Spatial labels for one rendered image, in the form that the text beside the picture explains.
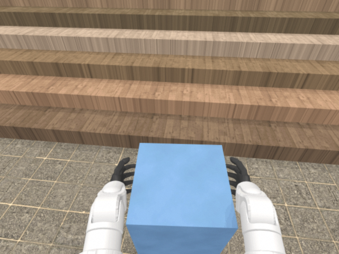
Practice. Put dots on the robot left hand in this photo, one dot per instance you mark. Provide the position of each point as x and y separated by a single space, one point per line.
119 174

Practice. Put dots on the left robot forearm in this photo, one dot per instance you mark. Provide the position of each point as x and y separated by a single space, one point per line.
105 223

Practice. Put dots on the robot right hand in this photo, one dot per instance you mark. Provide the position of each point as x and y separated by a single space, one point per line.
240 176

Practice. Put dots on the right robot forearm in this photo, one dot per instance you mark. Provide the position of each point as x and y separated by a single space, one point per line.
260 225

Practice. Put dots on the carton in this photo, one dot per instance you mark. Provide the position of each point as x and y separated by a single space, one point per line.
181 200

